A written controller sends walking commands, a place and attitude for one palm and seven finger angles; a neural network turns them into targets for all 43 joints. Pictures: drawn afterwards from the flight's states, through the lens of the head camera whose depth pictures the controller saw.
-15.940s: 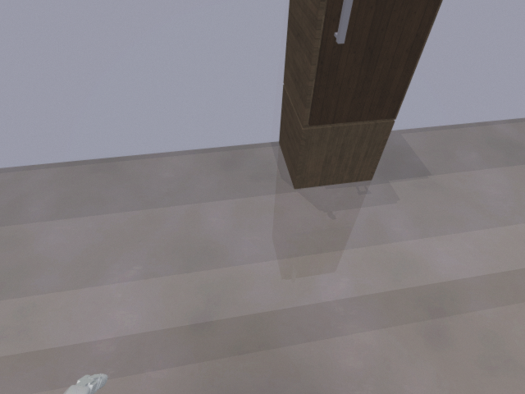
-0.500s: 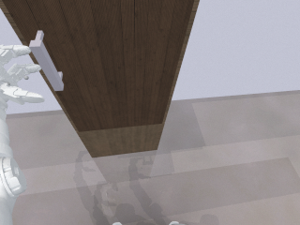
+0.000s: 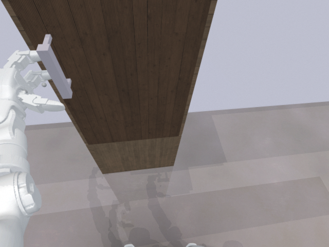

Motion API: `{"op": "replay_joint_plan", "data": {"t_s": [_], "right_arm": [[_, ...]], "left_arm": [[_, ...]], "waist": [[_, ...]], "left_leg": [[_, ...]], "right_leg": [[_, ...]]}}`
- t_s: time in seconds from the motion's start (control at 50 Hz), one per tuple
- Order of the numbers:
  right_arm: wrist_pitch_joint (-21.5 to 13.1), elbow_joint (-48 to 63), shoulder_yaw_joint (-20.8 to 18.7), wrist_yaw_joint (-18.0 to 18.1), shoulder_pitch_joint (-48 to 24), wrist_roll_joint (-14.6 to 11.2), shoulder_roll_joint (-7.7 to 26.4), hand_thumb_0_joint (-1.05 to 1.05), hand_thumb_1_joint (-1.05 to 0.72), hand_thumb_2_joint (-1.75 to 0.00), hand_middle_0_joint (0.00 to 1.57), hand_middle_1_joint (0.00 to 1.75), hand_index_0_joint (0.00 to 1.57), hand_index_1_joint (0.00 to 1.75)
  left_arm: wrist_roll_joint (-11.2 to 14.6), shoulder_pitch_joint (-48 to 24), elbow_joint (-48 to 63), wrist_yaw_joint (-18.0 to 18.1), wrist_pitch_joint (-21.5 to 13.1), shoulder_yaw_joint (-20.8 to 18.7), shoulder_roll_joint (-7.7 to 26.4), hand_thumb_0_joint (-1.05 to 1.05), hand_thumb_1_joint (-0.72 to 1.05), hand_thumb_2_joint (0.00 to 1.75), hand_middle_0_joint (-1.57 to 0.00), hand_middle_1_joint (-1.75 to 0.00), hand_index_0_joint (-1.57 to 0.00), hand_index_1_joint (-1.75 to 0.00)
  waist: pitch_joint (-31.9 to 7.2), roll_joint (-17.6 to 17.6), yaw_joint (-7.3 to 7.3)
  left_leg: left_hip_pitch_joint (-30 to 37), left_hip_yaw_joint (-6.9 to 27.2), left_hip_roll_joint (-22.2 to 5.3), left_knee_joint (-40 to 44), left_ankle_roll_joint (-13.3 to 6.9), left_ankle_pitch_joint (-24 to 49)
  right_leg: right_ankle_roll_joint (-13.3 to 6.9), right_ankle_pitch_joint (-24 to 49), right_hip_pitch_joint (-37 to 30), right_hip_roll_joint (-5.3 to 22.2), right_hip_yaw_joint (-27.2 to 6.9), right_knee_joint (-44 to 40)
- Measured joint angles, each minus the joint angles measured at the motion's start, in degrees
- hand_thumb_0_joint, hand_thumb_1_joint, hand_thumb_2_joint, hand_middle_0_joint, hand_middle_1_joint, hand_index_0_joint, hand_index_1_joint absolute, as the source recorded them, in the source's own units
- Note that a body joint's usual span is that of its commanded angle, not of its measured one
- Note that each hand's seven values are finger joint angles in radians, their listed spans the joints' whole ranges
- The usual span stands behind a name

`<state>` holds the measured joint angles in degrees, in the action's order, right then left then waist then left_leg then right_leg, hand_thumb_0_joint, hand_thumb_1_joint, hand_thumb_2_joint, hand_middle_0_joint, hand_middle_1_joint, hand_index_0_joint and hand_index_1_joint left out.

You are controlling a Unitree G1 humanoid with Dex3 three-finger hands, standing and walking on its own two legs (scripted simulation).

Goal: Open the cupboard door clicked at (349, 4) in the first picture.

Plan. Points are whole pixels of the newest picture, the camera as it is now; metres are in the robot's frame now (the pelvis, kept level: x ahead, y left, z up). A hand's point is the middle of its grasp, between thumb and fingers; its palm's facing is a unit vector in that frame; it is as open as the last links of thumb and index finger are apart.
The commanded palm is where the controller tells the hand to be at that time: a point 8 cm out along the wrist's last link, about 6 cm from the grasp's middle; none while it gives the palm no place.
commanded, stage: slide the fingers in behind the handle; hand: left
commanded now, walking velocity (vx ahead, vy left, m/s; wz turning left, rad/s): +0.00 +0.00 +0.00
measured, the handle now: (58, 68) +0.51 +0.26 +0.12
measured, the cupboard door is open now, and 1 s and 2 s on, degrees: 0 0 4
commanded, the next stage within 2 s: close the thumb around the handle in 0.80 s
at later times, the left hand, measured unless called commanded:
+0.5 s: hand (59, 82) +0.46 +0.24 +0.12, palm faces +0.12 -0.99 +0.02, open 14.0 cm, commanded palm +0.43 +0.29 +0.12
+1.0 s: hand (60, 82) +0.46 +0.24 +0.12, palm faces +0.11 -0.99 +0.01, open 13.8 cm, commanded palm +0.43 +0.28 +0.12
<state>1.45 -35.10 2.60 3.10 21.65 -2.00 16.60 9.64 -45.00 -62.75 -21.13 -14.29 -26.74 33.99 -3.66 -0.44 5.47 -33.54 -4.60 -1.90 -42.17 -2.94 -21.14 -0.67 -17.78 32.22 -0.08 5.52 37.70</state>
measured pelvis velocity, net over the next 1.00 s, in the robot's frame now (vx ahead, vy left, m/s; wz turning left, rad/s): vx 0.00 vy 0.00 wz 0.00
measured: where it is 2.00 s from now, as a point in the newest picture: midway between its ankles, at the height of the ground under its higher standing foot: outside the picture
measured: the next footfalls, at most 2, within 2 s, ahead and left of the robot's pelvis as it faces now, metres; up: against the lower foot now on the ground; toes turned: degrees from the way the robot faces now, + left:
none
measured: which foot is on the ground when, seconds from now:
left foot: down 0.00-1.00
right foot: down 0.00-1.00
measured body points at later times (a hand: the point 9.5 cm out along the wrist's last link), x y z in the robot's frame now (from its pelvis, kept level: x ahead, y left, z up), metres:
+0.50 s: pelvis +0.00 +0.00 +0.00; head +0.07 +0.01 +0.44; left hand +0.45 +0.29 +0.12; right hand +0.04 -0.26 -0.11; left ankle -0.01 +0.08 -0.72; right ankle +0.00 -0.12 -0.72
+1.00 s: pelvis +0.00 +0.00 +0.00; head +0.07 +0.01 +0.44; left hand +0.45 +0.29 +0.13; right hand +0.04 -0.27 -0.11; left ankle -0.01 +0.08 -0.72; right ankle +0.00 -0.12 -0.72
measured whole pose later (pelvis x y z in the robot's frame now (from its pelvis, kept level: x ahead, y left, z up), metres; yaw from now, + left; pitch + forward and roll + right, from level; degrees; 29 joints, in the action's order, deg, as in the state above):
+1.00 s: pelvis +0.00 +0.00 +0.00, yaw +0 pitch +12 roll -2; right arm -0.2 -36.8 1.7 2.6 21.8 -1.6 16.5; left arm 8.7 -45.8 -60.7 -15.4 -16.0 -23.6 28.8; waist -3.5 -0.9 5.5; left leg -33.5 -4.5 -1.6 -42.0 -2.8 -20.6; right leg -0.7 -17.6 32.3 0.1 5.4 38.0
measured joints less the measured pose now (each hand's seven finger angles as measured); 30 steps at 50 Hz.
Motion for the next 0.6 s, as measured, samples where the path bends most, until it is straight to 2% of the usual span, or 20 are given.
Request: {"op": "replay_joint_plan", "data": {"t_s": [0.08, 0.2, 0.26, 0.36, 0.46, 0.6], "right_arm": [[-0.2, -0.1, -0.2, 0.1, 0.1, 0.1, 0.1, 0.01, -0.91, -0.9, 0.2, 0.3, 0.21, 0.3], [-0.7, -0.9, -0.6, -0.1, 0.6, 0.2, 0.1, 0.01, -0.91, -0.9, 0.2, 0.3, 0.21, 0.3], [-0.7, -1.2, -0.5, -0.2, 0.6, 0.1, 0.0, 0.01, -0.91, -0.9, 0.2, 0.3, 0.21, 0.3], [-1.0, -0.9, -0.3, -0.4, 0.3, 0.2, -0.3, 0.01, -0.91, -0.9, 0.2, 0.3, 0.21, 0.3], [-1.5, -0.9, -0.4, -0.8, 0.3, 0.5, -0.7, 0.01, -0.91, -0.9, 0.2, 0.3, 0.21, 0.3], [-1.0, -1.0, -0.2, -0.8, 0.4, 0.3, -0.8, 0.01, -0.91, -0.9, 0.2, 0.3, 0.21, 0.3]], "left_arm": [[-0.6, -0.1, 0.2, 0.6, 0.0, 0.4, -0.2, -0.01, -0.5, 0.3, -0.3, -1.2, -0.3, -1.2], [0.1, 0.7, 2.8, 1.8, -1.0, 1.4, -2.3, -0.01, -0.5, 0.3, -0.3, -1.2, -0.3, -1.2], [0.3, 0.3, 2.5, 2.4, -0.4, 2.1, -3.1, -0.01, -0.5, 0.3, -0.3, -1.2, -0.3, -1.2], [-0.9, -0.5, 1.2, 4.3, 0.7, 2.5, -3.9, -0.01, -0.5, 0.3, -0.3, -1.2, -0.3, -1.2], [-1.5, -0.1, 2.5, 6.0, -0.9, 2.3, -5.1, -0.01, -0.49, 0.3, -0.3, -1.2, -0.3, -1.2], [-1.8, 0.1, 1.1, 5.7, -0.8, 1.5, -4.0, -0.01, -0.49, 0.3, -0.3, -1.2, -0.3, -1.2]], "waist": [[0.2, 0.0, 0.18], [0.0, -0.2, -0.04], [-0.3, -0.4, 0.02], [-0.1, -0.5, 0.31], [-0.1, -0.5, 0.19], [-0.2, -0.4, 0.37]], "left_leg": [[-0.3, 0.0, 0.0, -0.1, 0.0, 0.1], [0.0, 0.0, 0.0, 0.0, 0.0, 0.2], [0.3, 0.0, 0.1, 0.1, -0.1, 0.1], [0.3, -0.2, 0.3, 0.3, -0.2, 0.3], [0.3, -0.4, 0.2, 0.3, -0.1, 0.3], [0.7, -0.5, 0.1, 0.3, 0.0, 0.2]], "right_leg": [[0.0, 0.1, 0.3, 0.0, 0.0, 0.1], [0.0, 0.2, 0.0, 0.0, -0.1, -0.1], [0.1, 0.2, -0.3, 0.1, -0.1, -0.1], [0.2, 0.2, -0.1, 0.3, -0.3, 0.1], [0.1, 0.2, 0.1, 0.2, -0.5, 0.3], [0.0, 0.1, -0.2, 0.0, -0.6, 0.3]]}}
